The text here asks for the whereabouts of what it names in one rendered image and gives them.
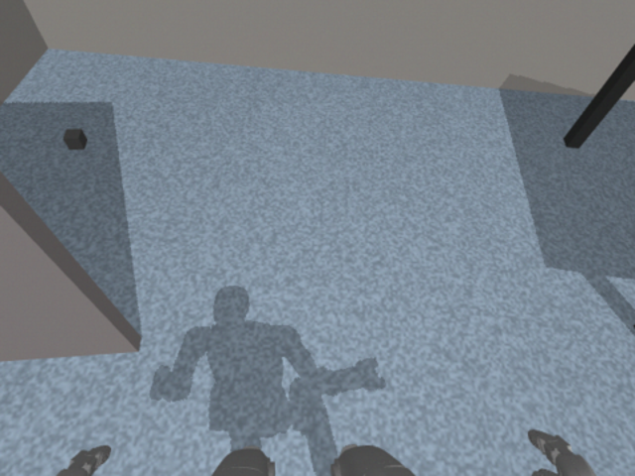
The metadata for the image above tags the right robot hand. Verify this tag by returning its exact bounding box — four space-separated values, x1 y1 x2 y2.
528 429 596 476

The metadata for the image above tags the left robot hand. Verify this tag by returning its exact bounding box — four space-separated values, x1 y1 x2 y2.
57 445 111 476

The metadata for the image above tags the cube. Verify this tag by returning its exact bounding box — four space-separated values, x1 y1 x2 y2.
63 129 87 150

